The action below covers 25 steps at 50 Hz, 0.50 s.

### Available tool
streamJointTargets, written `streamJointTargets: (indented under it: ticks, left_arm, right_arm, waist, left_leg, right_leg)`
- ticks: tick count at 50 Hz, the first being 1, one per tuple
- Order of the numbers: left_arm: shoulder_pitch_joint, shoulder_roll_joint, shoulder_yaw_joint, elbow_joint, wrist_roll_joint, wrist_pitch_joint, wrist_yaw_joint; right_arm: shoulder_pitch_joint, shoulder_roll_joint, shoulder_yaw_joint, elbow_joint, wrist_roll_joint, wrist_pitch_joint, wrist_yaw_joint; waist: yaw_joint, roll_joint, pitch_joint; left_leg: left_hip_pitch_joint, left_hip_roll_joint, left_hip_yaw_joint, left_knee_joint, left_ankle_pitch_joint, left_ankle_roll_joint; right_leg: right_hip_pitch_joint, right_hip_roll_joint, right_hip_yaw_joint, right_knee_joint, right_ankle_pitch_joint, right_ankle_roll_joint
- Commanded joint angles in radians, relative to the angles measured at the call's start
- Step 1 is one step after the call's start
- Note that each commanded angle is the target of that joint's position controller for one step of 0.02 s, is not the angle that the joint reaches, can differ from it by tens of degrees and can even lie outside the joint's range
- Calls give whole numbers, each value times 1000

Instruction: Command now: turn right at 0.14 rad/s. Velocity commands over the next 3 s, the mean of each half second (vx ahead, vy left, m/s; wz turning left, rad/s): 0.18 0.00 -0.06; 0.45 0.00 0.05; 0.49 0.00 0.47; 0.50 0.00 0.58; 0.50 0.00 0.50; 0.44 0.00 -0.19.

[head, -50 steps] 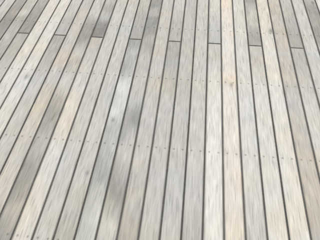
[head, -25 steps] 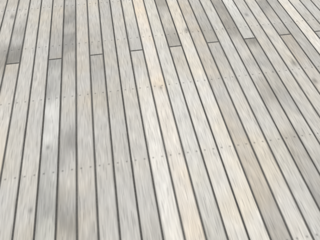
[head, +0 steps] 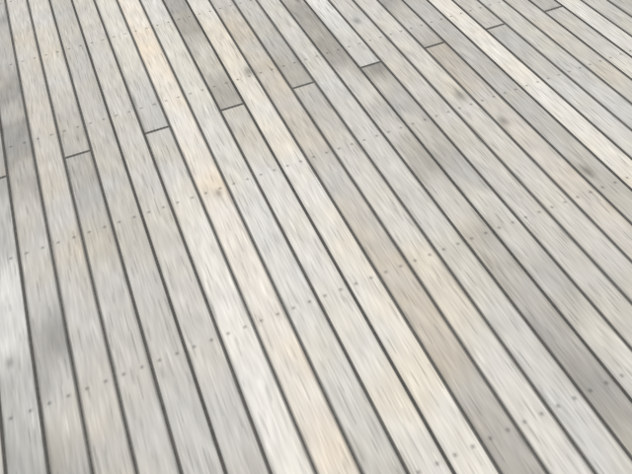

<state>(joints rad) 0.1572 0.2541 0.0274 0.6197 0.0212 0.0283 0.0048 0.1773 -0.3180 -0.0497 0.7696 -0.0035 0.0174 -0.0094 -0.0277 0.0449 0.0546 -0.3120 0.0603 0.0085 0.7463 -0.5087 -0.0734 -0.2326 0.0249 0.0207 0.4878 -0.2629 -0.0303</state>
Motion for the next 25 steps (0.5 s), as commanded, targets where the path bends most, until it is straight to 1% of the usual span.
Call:
streamJointTargets:
  ticks: [1,3,4,6,7,8,9,10,11,12,13,14,15,16,17,18,19,20,21,22,23,24,25]
  left_arm:
    - [-31,161,41,-38,-5,-38,5]
    - [-52,140,36,-23,-7,-37,6]
    - [-61,134,35,-18,-7,-35,5]
    - [-60,128,33,-1,-7,-29,3]
    - [-65,124,31,8,-9,-27,2]
    - [-65,116,27,20,-15,-25,2]
    - [-60,120,27,31,-22,-23,2]
    - [-33,131,31,44,-19,-25,1]
    - [-33,140,33,49,-13,-26,0]
    - [-42,119,29,31,-11,-29,1]
    - [-70,117,26,28,-15,-37,3]
    - [-84,99,27,20,-29,-52,4]
    - [-87,78,27,16,-40,-66,3]
    - [-113,95,34,4,-47,-79,-1]
    - [-139,104,39,-8,-51,-91,-6]
    - [-144,101,39,-12,-56,-102,-14]
    - [-143,91,35,-12,-58,-110,-23]
    - [-146,84,32,-7,-55,-116,-31]
    - [-130,77,30,6,-48,-119,-38]
    - [-88,76,32,28,-43,-119,-44]
    - [-26,78,37,56,-40,-116,-48]
    - [51,91,47,90,-41,-109,-47]
    - [139,113,60,115,-47,-101,-40]
  right_arm:
    - [-15,-112,-33,-56,-1,-4,-11]
    - [19,-79,-24,-39,4,-3,-8]
    - [14,-65,-19,-37,6,-2,-8]
    - [-5,-55,-12,-39,8,-1,-9]
    - [-1,-55,-11,-35,9,-1,-9]
    - [24,-47,-7,-25,6,-1,-8]
    - [44,-46,-5,-14,0,-4,-7]
    - [54,-72,-10,-7,-5,-6,-10]
    - [68,-99,-13,-14,2,-10,-14]
    - [81,-151,-29,1,9,-18,-15]
    - [85,-137,-28,-5,13,-31,-13]
    - [119,-132,-26,4,7,-45,-13]
    - [149,-152,-31,15,3,-56,-11]
    - [161,-158,-34,17,9,-62,-12]
    - [183,-158,-35,19,10,-70,-15]
    - [193,-157,-35,18,15,-76,-16]
    - [186,-157,-36,14,24,-76,-16]
    - [170,-159,-38,9,30,-73,-15]
    - [146,-164,-39,2,33,-69,-13]
    - [123,-169,-40,-6,36,-63,-10]
    - [110,-168,-40,-12,38,-57,-8]
    - [116,-151,-35,-15,35,-54,-6]
    - [111,-121,-24,-21,28,-58,-3]
  waist:
    - [23,-206,-101]
    - [9,-180,-116]
    - [14,-180,-116]
    - [29,-181,-114]
    - [26,-178,-115]
    - [13,-167,-130]
    - [2,-156,-121]
    - [15,-142,-105]
    - [20,-124,-62]
    - [31,-22,-7]
    - [3,20,39]
    - [-8,106,56]
    - [-9,188,69]
    - [-24,198,111]
    - [-40,176,110]
    - [-42,142,90]
    - [-39,115,71]
    - [-37,107,56]
    - [-26,110,36]
    - [-1,112,9]
    - [31,107,-17]
    - [60,90,-45]
    - [103,66,-80]
  left_leg:
    - [-110,19,-56,135,-3,-27]
    - [-47,12,-41,95,39,-33]
    - [-25,9,-32,49,55,-33]
    - [10,2,-23,-49,90,-27]
    - [37,-1,-19,-111,128,-23]
    - [93,-10,-3,-209,202,-11]
    - [162,-30,23,-306,304,8]
    - [206,-34,22,-273,297,29]
    - [195,-8,-8,-262,189,67]
    - [115,8,-43,-287,-28,122]
    - [49,36,-117,-371,-176,169]
    - [64,107,-239,-464,-260,211]
    - [102,209,-399,-557,-313,266]
    - [118,278,-503,-597,-273,312]
    - [174,309,-534,-603,-199,329]
    - [240,309,-516,-597,-135,325]
    - [278,288,-458,-591,-75,303]
    - [273,247,-377,-586,2,276]
    - [225,199,-294,-573,88,256]
    - [164,162,-227,-556,155,245]
    - [100,141,-178,-521,195,235]
    - [34,125,-150,-470,219,221]
    - [-30,104,-120,-383,259,193]
  right_leg:
    - [131,-261,234,-135,522,-186]
    - [105,-229,180,-120,568,-179]
    - [100,-218,168,-115,557,-177]
    - [101,-217,181,-109,516,-183]
    - [97,-217,189,-107,482,-182]
    - [83,-202,190,-121,313,-169]
    - [37,-176,189,-140,64,-141]
    - [-24,-148,196,-151,-166,-114]
    - [-85,-123,197,-130,-343,-96]
    - [-138,-60,121,-100,-416,-64]
    - [-145,-20,63,0,-400,-36]
    - [-195,12,2,126,-332,-18]
    - [-242,38,-65,250,-244,-3]
    - [-316,8,-32,309,-241,-11]
    - [-390,-28,9,376,-288,-22]
    - [-439,-52,22,384,-313,-33]
    - [-436,-68,17,325,-291,-40]
    - [-374,-66,-6,235,-246,-41]
    - [-262,-43,-40,158,-175,-33]
    - [-131,-14,-77,87,-71,-22]
    - [4,18,-114,20,45,-11]
    - [136,42,-129,-2,86,-3]
    - [261,32,-107,-8,77,-11]
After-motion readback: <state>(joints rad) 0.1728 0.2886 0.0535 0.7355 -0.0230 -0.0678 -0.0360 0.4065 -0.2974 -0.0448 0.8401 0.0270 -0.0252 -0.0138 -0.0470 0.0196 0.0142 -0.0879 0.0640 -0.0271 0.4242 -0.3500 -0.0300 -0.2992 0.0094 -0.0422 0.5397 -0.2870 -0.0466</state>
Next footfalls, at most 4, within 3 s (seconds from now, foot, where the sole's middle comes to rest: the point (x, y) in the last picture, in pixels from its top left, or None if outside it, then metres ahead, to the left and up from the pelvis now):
0.20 left None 0.03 0.14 -0.77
0.52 right None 0.13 -0.13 -0.78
0.98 left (303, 463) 0.49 0.09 -0.78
1.48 right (372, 336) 0.78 -0.08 -0.78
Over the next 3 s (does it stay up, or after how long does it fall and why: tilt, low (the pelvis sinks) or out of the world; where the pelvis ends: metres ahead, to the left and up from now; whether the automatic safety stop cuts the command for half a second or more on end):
stays up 1.21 0.49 -0.01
